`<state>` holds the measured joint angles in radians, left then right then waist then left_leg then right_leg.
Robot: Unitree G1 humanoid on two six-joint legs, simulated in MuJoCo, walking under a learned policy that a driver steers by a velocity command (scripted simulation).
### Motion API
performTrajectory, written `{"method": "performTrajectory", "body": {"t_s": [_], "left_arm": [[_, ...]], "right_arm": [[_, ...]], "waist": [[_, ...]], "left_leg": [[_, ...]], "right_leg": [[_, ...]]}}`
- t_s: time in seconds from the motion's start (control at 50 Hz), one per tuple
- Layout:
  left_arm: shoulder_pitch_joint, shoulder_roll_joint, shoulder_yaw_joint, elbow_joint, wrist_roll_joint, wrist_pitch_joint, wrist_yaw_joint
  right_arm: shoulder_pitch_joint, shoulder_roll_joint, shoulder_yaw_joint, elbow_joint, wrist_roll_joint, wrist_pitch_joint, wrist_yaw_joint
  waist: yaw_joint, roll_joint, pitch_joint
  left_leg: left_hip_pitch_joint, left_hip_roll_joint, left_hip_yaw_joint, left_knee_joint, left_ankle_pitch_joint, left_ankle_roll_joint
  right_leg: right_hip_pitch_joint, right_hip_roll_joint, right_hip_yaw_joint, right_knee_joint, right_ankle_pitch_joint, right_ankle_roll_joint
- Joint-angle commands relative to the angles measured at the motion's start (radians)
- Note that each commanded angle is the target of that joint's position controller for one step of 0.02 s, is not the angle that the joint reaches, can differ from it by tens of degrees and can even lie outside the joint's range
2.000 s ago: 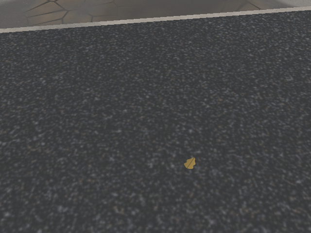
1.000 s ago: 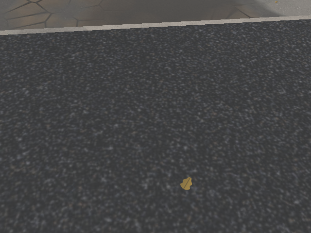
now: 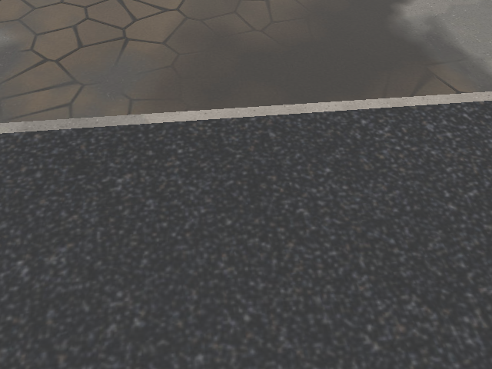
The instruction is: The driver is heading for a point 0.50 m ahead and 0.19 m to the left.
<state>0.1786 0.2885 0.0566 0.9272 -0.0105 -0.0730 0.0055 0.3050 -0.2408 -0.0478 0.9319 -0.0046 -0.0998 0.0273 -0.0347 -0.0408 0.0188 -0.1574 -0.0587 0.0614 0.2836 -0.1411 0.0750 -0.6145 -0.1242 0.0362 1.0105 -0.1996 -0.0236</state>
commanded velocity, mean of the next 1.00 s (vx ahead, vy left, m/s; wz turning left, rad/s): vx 0.43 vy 0.00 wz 0.40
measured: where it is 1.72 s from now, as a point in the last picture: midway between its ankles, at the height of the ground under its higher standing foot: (219, 345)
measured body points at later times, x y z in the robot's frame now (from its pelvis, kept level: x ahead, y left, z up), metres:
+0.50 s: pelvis +0.27 -0.05 +0.00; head +0.30 -0.06 +0.45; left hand +0.29 +0.23 -0.13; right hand +0.43 -0.31 -0.13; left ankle +0.26 +0.11 -0.66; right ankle +0.31 -0.15 -0.75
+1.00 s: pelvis +0.47 +0.07 -0.01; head +0.51 +0.11 +0.43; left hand +0.44 +0.37 -0.15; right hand +0.72 -0.10 -0.11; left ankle +0.51 +0.16 -0.75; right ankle +0.52 -0.09 -0.67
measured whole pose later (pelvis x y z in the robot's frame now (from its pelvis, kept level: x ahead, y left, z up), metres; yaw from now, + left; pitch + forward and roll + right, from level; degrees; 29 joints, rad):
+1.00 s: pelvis +0.47 +0.07 -0.01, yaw +26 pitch +1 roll +0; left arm 0.14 0.31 0.07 0.91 -0.01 -0.04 0.02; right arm 0.14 -0.25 -0.06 0.74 -0.02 -0.04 0.03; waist 0.01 -0.03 0.08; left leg -0.35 -0.05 0.05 0.44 -0.11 0.09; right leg -0.52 -0.10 0.02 1.12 -0.43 0.05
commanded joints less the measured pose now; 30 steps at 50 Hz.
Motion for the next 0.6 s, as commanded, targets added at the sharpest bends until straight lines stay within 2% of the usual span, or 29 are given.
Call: {"method": "performTrajectory", "body": {"t_s": [0.02,0.08,0.16,0.22,0.24,0.26,0.28,0.3,0.32,0.34,0.36,0.38,0.4,0.44,0.5,0.54,0.6], "left_arm": [[-0.031,0.042,0.012,-0.064,0.014,-0.005,0.003],[-0.145,0.027,0.006,-0.096,0.007,-0.018,-0.005],[-0.256,0.034,0.001,-0.134,-0.004,-0.033,-0.023],[-0.242,0.079,0.013,-0.143,-0.007,-0.048,-0.032],[-0.204,0.095,0.020,-0.136,-0.008,-0.053,-0.032],[-0.112,0.120,0.035,-0.111,-0.007,-0.056,-0.028],[0.049,0.167,0.056,-0.074,0.004,-0.059,-0.020],[0.189,0.251,0.077,-0.059,0.018,-0.056,-0.013],[0.212,0.249,0.072,-0.054,0.015,-0.045,-0.020],[0.159,0.147,0.045,-0.067,0.010,-0.045,-0.019],[0.091,0.103,0.032,-0.080,0.004,-0.044,-0.018],[0.028,0.081,0.025,-0.082,0.008,-0.043,-0.020],[-0.008,0.062,0.020,-0.080,0.016,-0.044,-0.020],[-0.033,0.054,0.022,-0.068,0.023,-0.049,-0.019],[-0.015,0.086,0.035,-0.048,0.023,-0.057,-0.009],[0.003,0.103,0.041,-0.039,0.023,-0.053,-0.002],[0.018,0.127,0.046,-0.039,0.020,-0.042,0.006]], "right_arm": [[-0.002,-0.149,-0.030,-0.043,0.007,-0.009,-0.018],[0.042,-0.167,-0.035,-0.029,0.016,0.000,-0.032],[0.108,-0.170,-0.041,-0.002,0.027,0.013,-0.041],[0.099,-0.185,-0.053,-0.005,0.030,0.027,-0.052],[0.087,-0.189,-0.057,-0.010,0.029,0.032,-0.052],[0.072,-0.179,-0.054,-0.019,0.028,0.036,-0.052],[0.062,-0.141,-0.040,-0.038,0.018,0.038,-0.050],[0.120,-0.058,-0.018,-0.070,0.008,0.031,-0.048],[0.198,-0.018,-0.003,-0.088,0.030,0.016,-0.046],[0.139,-0.132,-0.031,-0.081,0.051,0.013,-0.047],[0.071,-0.162,-0.042,-0.099,0.055,0.016,-0.050],[0.044,-0.152,-0.045,-0.102,0.044,0.022,-0.053],[0.042,-0.132,-0.050,-0.106,0.036,0.030,-0.052],[0.051,-0.088,-0.048,-0.116,0.039,0.052,-0.044],[-0.002,-0.080,-0.050,-0.157,0.032,0.070,-0.042],[-0.045,-0.077,-0.048,-0.179,0.030,0.069,-0.035],[-0.137,-0.065,-0.038,-0.211,0.028,0.061,-0.014]], "waist": [[0.026,0.087,0.018],[-0.005,0.095,0.036],[-0.033,0.107,0.056],[0.002,0.128,0.041],[0.026,0.141,0.022],[0.074,0.140,-0.027],[0.141,0.111,-0.153],[0.150,-0.069,-0.316],[0.118,-0.312,-0.403],[0.124,-0.182,-0.280],[0.114,-0.107,-0.160],[0.085,-0.048,-0.095],[0.058,-0.065,-0.055],[0.031,-0.085,-0.027],[0.027,-0.037,0.002],[0.037,-0.020,0.014],[0.066,-0.006,0.035]], "left_leg": [[0.014,0.262,-0.212,-0.172,0.189,0.158],[0.013,0.230,-0.184,-0.168,0.144,0.133],[0.068,0.256,-0.222,-0.117,0.112,0.125],[0.120,0.292,-0.277,-0.043,0.126,0.102],[0.121,0.293,-0.288,-0.001,0.167,0.093],[0.105,0.258,-0.273,0.093,0.255,0.074],[0.016,0.193,-0.234,0.303,0.245,0.044],[-0.287,0.059,-0.141,0.658,-0.034,-0.018],[-0.530,0.000,-0.160,0.888,-0.485,-0.038],[-0.604,0.068,-0.218,0.996,-0.433,-0.031],[-0.620,0.111,-0.189,0.996,-0.337,-0.025],[-0.575,0.150,-0.176,0.963,-0.255,-0.028],[-0.531,0.180,-0.181,0.919,-0.199,-0.030],[-0.471,0.207,-0.165,0.887,-0.146,-0.036],[-0.528,0.217,-0.167,0.816,-0.052,-0.051],[-0.555,0.213,-0.164,0.715,0.037,-0.060],[-0.530,0.200,-0.112,0.545,0.153,-0.057]], "right_leg": [[-0.072,-0.019,0.017,-0.159,0.150,0.028],[-0.024,0.027,-0.001,-0.361,0.281,0.041],[0.016,0.059,0.007,-0.486,0.291,0.042],[0.092,0.069,0.027,-0.542,0.215,0.021],[0.156,0.078,0.016,-0.549,0.173,0.011],[0.287,0.092,-0.002,-0.573,0.146,-0.009],[0.534,0.038,0.038,-0.541,0.142,-0.052],[0.904,-0.186,0.314,-0.531,0.069,-0.144],[1.033,-0.317,0.677,-0.678,-0.124,-0.226],[0.924,-0.277,0.606,-0.714,-0.239,-0.187],[0.778,-0.250,0.449,-0.733,-0.200,-0.149],[0.647,-0.207,0.342,-0.764,-0.112,-0.132],[0.558,-0.178,0.256,-0.795,-0.041,-0.126],[0.471,-0.145,0.133,-0.849,0.043,-0.131],[0.468,-0.150,0.027,-0.883,0.164,-0.157],[0.495,-0.146,-0.035,-0.892,0.213,-0.158],[0.521,-0.131,-0.129,-0.896,0.249,-0.142]]}}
